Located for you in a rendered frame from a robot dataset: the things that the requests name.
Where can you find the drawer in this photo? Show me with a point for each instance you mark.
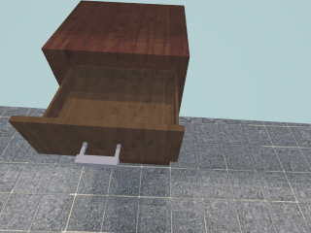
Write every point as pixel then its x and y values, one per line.
pixel 109 106

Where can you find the handle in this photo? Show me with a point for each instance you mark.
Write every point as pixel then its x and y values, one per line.
pixel 98 161

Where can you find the cabinet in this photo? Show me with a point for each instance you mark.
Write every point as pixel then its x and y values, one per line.
pixel 122 35

